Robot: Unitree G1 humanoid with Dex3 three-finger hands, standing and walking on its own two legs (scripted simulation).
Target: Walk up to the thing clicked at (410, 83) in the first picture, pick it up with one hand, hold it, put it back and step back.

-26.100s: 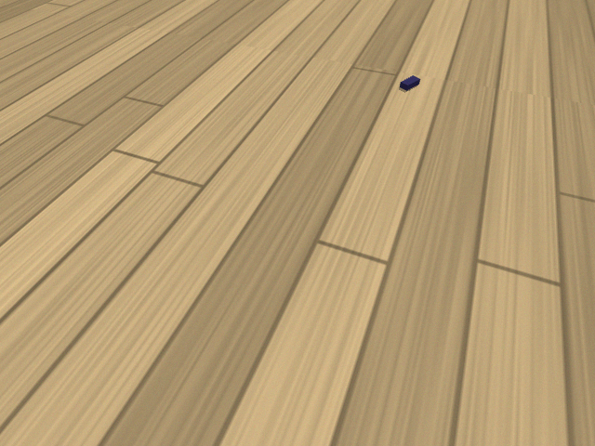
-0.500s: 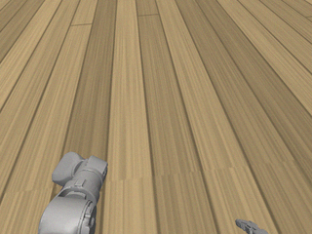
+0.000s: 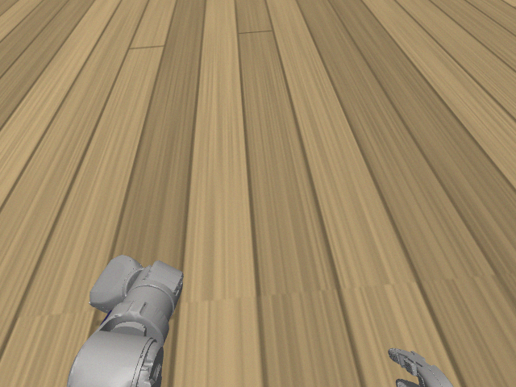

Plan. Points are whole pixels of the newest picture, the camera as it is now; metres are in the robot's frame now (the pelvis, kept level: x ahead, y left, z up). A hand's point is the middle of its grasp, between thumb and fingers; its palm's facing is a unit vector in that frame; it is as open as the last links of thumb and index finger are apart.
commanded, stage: hold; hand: left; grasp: from above
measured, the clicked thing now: (136, 306) +0.30 +0.23 -0.08
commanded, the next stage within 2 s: crouch in 0.94 s
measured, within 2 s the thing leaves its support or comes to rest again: neither
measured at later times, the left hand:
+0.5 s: hand (137, 296) +0.30 +0.21 -0.03, palm faces -0.12 -0.45 -0.88, open 9.2 cm
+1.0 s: hand (126, 294) +0.30 +0.23 -0.03, palm faces -0.14 -0.44 -0.88, open 9.2 cm
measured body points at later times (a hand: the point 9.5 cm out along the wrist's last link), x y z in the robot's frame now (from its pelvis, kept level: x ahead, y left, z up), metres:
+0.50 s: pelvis +0.00 +0.00 +0.01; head +0.00 -0.02 +0.46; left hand +0.30 +0.23 +0.02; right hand +0.16 -0.24 -0.10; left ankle +0.01 +0.13 -0.71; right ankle +0.01 -0.09 -0.71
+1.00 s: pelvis +0.01 +0.01 +0.01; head +0.01 -0.01 +0.46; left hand +0.31 +0.24 +0.02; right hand +0.18 -0.22 -0.09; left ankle +0.01 +0.13 -0.71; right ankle +0.01 -0.09 -0.71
